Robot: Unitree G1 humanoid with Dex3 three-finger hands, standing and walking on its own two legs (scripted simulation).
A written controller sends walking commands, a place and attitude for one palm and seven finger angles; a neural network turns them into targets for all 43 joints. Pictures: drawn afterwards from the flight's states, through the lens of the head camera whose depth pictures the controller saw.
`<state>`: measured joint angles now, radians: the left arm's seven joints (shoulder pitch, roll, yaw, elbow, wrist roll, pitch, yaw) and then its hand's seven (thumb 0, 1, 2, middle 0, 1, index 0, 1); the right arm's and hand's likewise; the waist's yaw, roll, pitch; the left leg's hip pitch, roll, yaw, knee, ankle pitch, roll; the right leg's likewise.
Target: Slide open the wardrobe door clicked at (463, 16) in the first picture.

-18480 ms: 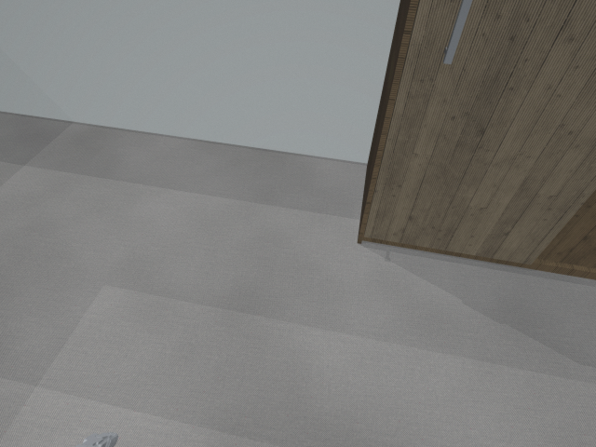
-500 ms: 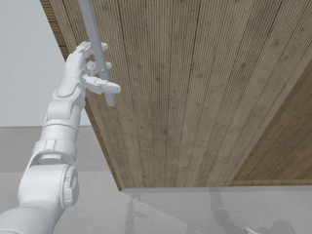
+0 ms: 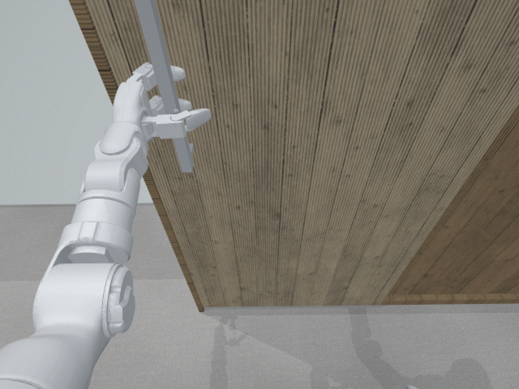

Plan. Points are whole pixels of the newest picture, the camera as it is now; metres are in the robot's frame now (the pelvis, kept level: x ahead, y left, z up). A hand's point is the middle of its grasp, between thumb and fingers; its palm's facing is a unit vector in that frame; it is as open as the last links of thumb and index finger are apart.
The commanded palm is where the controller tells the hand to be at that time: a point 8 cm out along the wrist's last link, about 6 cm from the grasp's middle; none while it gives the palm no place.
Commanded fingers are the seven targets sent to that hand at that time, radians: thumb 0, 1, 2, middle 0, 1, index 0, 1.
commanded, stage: grip the handle and tug to test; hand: left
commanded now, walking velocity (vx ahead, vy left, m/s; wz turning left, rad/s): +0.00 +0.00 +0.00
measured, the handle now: (169, 77) +0.50 +0.14 +0.24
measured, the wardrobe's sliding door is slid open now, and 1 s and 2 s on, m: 0.00 0.00 0.00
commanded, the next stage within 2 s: tug the door sideways, standing still in 1.00 s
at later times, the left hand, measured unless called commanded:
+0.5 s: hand (186, 111) +0.46 +0.11 +0.21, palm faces +0.01 -1.00 +0.02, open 5.0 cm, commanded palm +0.43 +0.18 +0.21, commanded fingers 0.00 0.90 0.90 -0.45 -1.40 -0.45 -1.40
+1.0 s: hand (182, 117) +0.44 +0.12 +0.21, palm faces +0.00 -1.00 +0.01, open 5.6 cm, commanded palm +0.39 +0.19 +0.21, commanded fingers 0.00 0.90 0.90 -0.45 -1.40 -0.45 -1.40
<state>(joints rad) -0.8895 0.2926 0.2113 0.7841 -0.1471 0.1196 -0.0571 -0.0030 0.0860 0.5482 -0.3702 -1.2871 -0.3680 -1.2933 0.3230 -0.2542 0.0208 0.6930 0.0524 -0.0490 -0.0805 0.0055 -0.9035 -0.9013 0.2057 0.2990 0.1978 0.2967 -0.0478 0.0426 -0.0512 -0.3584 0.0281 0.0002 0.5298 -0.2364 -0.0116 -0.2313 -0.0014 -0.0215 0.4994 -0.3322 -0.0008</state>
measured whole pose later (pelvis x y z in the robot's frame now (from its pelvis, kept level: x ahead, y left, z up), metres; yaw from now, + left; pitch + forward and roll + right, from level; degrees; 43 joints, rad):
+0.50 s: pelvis +0.00 -0.01 +0.00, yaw -1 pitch +3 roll +0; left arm -0.84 0.28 0.26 0.73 -0.14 0.15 -0.06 0.02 0.80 0.84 -0.44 -1.39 -0.45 -1.40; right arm 0.29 -0.25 0.03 0.66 0.05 -0.02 -0.08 0.01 -0.90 -0.90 0.21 0.30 0.20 0.30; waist -0.06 0.04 -0.06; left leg -0.32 0.04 0.01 0.50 -0.23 -0.02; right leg -0.21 0.01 -0.01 0.49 -0.33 -0.01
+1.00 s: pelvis +0.03 -0.01 +0.00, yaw -3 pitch +2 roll +1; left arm -0.57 0.27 0.28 0.33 -0.18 0.29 -0.06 0.03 0.77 0.78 -0.36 -1.40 -0.35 -1.36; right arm 0.25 -0.25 0.02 0.60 0.06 0.03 -0.07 0.01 -0.90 -0.90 0.20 0.30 0.20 0.30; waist -0.07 0.04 -0.07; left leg -0.23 0.05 0.06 0.45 -0.25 -0.02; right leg -0.14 0.01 0.03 0.44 -0.33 -0.01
